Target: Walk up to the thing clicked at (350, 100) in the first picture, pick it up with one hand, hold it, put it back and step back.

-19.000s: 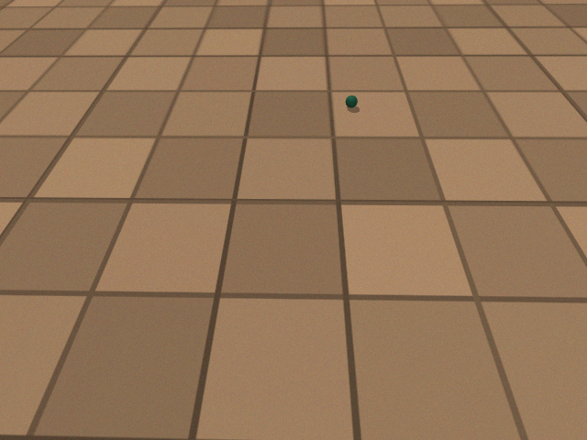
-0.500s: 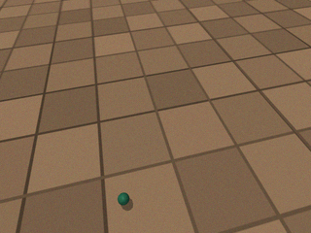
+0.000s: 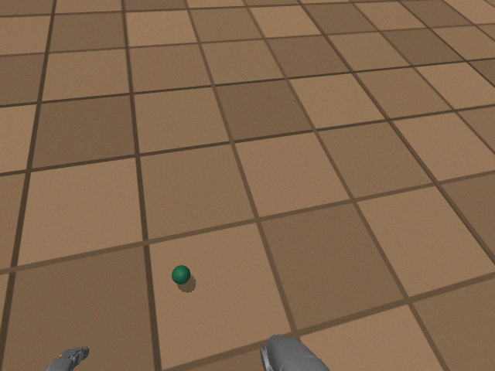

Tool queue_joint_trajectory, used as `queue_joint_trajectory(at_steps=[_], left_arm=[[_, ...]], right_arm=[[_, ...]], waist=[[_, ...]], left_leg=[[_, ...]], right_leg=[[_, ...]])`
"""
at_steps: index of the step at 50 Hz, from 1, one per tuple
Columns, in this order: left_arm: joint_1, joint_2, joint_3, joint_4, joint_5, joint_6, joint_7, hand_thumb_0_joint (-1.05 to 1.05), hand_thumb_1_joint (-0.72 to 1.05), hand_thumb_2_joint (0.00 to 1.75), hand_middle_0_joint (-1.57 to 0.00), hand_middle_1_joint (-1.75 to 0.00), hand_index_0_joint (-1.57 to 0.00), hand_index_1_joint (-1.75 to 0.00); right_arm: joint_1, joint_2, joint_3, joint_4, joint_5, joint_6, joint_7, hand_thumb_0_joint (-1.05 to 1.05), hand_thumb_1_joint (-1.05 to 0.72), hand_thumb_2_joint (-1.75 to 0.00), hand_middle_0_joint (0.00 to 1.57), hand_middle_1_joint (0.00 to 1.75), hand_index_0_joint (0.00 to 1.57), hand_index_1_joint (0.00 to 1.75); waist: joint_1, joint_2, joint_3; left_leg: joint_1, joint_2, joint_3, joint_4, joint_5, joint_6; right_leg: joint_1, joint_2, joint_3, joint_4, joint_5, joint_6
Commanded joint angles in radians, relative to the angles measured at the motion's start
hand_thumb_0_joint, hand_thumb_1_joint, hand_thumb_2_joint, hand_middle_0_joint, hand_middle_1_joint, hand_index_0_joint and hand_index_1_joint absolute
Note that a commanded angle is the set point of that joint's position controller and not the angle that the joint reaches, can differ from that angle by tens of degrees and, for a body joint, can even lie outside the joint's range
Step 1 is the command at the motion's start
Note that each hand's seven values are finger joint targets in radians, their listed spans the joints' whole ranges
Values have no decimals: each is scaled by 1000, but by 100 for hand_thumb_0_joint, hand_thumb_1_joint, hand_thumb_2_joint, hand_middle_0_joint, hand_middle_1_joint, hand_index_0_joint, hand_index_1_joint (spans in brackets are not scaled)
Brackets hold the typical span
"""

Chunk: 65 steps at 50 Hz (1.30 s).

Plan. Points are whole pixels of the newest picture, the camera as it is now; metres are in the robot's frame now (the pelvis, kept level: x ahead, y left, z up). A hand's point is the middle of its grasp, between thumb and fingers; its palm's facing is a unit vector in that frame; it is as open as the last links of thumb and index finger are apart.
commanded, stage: walk up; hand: left
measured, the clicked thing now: (181, 274) +0.51 +0.20 -0.73
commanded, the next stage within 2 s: stand in 1.54 s
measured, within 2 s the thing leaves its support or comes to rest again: neither
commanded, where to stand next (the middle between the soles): +0.12 -0.04 m, yaw -2 degrees
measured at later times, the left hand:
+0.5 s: hand out of the picture +0.11 +0.22 -0.13, palm faces -0.05 -0.91 -0.40, open 7.4 cm
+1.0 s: hand out of the picture +0.06 +0.23 -0.14, palm faces -0.05 -0.90 -0.44, open 7.4 cm
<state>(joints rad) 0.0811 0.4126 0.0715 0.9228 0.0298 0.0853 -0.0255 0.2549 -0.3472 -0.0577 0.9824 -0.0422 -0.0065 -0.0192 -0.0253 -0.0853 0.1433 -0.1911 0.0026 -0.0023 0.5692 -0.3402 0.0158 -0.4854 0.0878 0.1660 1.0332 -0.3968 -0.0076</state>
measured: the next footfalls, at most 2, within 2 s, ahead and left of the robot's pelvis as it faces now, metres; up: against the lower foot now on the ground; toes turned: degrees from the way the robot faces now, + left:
right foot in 0.24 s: +0.09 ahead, -0.17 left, +0.00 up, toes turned -2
left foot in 0.60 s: +0.16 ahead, +0.08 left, +0.00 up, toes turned -3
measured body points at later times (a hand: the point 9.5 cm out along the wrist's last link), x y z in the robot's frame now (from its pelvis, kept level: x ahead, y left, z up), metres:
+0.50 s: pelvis +0.03 -0.05 +0.00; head +0.05 -0.07 +0.45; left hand +0.11 +0.27 -0.10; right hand +0.07 -0.37 -0.12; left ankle +0.11 +0.10 -0.70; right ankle +0.01 -0.15 -0.73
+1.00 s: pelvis +0.01 -0.04 -0.01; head +0.04 -0.06 +0.44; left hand +0.06 +0.28 -0.11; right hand +0.13 -0.35 -0.13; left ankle +0.05 +0.10 -0.69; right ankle -0.01 -0.16 -0.73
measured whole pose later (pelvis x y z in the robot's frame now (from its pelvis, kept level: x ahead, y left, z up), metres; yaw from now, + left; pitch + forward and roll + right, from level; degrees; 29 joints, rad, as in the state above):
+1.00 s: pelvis +0.01 -0.04 -0.01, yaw -2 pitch -2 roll +0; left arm 0.24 0.36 0.04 0.94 0.04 -0.03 0.02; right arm 0.12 -0.41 -0.06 0.86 0.00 0.05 0.02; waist 0.03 0.05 0.13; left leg -0.45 -0.05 -0.12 0.94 -0.45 0.00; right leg -0.24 -0.02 -0.01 0.65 -0.37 -0.01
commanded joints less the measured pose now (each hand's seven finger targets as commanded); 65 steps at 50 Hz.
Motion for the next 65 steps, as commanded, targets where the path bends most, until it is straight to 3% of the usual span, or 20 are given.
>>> queue_joint_trajectory(at_steps=[1,6,11,13,14,19,25,28,29,32,40,42,43,44,47,53,55,56,57,65], left_arm=[[-66,177,42,-116,9,-55,-9,0,90,90,-20,-30,-20,-30],[-35,189,38,-107,4,-88,-25,0,90,90,-20,-30,-20,-30],[270,170,60,-16,-3,-123,-16,0,90,90,-20,-30,-20,-30],[286,342,91,-53,12,-144,5,0,90,90,-20,-30,-20,-30],[240,346,88,-80,3,-138,2,0,90,90,-20,-30,-20,-30],[148,216,48,-124,-18,-153,14,0,90,90,-20,-30,-20,-30],[124,213,29,-136,-31,-127,38,0,90,90,-20,-30,-20,-30],[89,220,19,-146,-44,-107,50,0,90,90,-20,-30,-20,-30],[109,209,18,-148,-46,-101,55,0,90,90,-20,-30,-20,-30],[152,177,13,-110,-59,-78,67,0,90,90,-20,-30,-20,-30],[259,146,25,-9,-24,-108,61,0,90,90,-20,-30,-20,-30],[239,217,39,-30,10,-133,70,0,90,90,-20,-30,-20,-30],[155,338,69,-62,17,-137,73,0,90,90,-20,-30,-20,-30],[101,363,68,-83,20,-142,78,0,90,90,-20,-30,-20,-30],[61,247,47,-86,12,-155,73,0,90,90,-20,-30,-20,-30],[145,225,33,-94,0,-133,33,0,90,90,-20,-30,-20,-30],[171,128,4,-119,-18,-123,28,0,90,90,-20,-30,-20,-30],[143,148,11,-112,-20,-112,34,0,90,90,-20,-30,-20,-30],[97,204,24,-107,-14,-111,42,0,90,90,-20,-30,-20,-30],[225,151,24,-4,-15,-123,32,0,90,90,-20,-30,-20,-30]], right_arm=[[69,-320,-93,-114,-3,-58,-9,0,-90,-90,20,30,20,30],[98,-358,-100,-164,-2,-56,19,0,-90,-90,20,30,20,30],[-8,-276,-61,-222,12,-33,33,0,-90,-90,20,30,20,30],[-7,-197,-30,-270,36,-29,26,0,-90,-90,20,30,20,30],[-13,-282,-58,-248,29,-28,16,0,-90,-90,20,30,20,30],[136,-253,-53,-155,32,-27,30,0,-90,-90,20,30,20,30],[45,-215,-36,-163,34,-9,17,0,-90,-90,20,30,20,30],[53,-230,-45,-156,26,-5,14,0,-90,-90,20,30,20,30],[32,-276,-59,-169,20,-5,13,0,-90,-90,20,30,20,30],[-35,-324,-69,-202,33,-7,15,0,-90,-90,20,30,20,30],[-152,-266,-54,-235,15,39,29,0,-90,-90,20,30,20,30],[-136,-208,-37,-237,29,51,34,0,-90,-90,20,30,20,30],[-164,-189,-39,-243,26,53,30,0,-90,-90,20,30,20,30],[-199,-252,-62,-235,17,57,20,0,-90,-90,20,30,20,30],[-105,-224,-57,-188,44,36,28,0,-90,-90,20,30,20,30],[-99,-190,-39,-147,21,-27,37,0,-90,-90,20,30,20,30],[16,-281,-70,-126,1,-53,19,0,-90,-90,20,30,20,30],[18,-382,-85,-130,13,-56,21,0,-90,-90,20,30,20,30],[26,-388,-95,-129,22,-56,23,0,-90,-90,20,30,20,30],[-149,-250,-17,-157,34,-21,21,0,-90,-90,20,30,20,30]], waist=[[-54,236,-141],[-58,273,-41],[110,157,-118],[113,-169,-97],[102,-28,-20],[26,-42,-3],[41,-87,-82],[5,-34,-116],[15,68,-132],[20,273,-241],[64,249,-208],[62,74,-156],[63,-105,-83],[59,-58,-36],[9,3,-90],[45,-92,-153],[1,149,-243],[-10,248,-225],[-22,180,-162],[78,244,-109]], left_leg=[[302,261,-257,-195,290,170],[172,295,-267,-297,-44,218],[-90,152,-44,36,147,123],[-465,-52,-19,438,-216,24],[-401,0,-146,519,-236,20],[-276,5,-124,404,-26,-16],[-130,-3,-8,154,60,-8],[-12,3,-12,-3,249,29],[2,70,-106,-37,553,50],[-10,317,-438,-135,631,278],[-115,182,-240,-51,194,161],[-314,77,-171,133,71,58],[-372,-54,-110,308,-180,2],[-313,-12,-205,471,-211,-8],[-285,-36,-167,479,-119,-10],[-37,-56,53,-152,50,-11],[264,155,-324,-245,151,81],[203,353,-570,-236,94,230],[83,386,-587,-262,47,297],[-245,149,-164,-88,105,93]], right_leg=[[-89,-58,-35,-175,-47,21],[-10,-87,-122,-303,-119,-8],[504,-67,-213,-702,121,-35],[570,-449,438,-870,-95,-183],[391,-508,453,-859,-133,-273],[289,-299,-7,-786,282,-183],[309,-317,-89,-554,881,-159],[238,-307,-87,-426,740,-124],[228,-247,-111,-358,608,-74],[232,-56,-146,-87,-212,-25],[301,-68,-210,-473,9,-16],[360,-232,98,-675,-54,-69],[194,-489,394,-780,-82,-197],[83,-566,448,-759,76,-299],[231,-380,81,-607,476,-220],[318,-264,-67,-449,418,-132],[53,-160,-143,-146,241,-36],[-55,-89,-170,-97,-222,-18],[-26,-126,-79,-35,-249,-25],[393,-84,-192,-530,141,-21]])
